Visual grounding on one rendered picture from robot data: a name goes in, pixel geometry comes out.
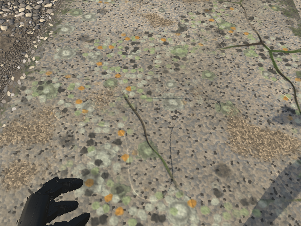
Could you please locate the robot left hand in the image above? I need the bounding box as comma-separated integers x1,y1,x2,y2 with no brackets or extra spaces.
16,176,90,226

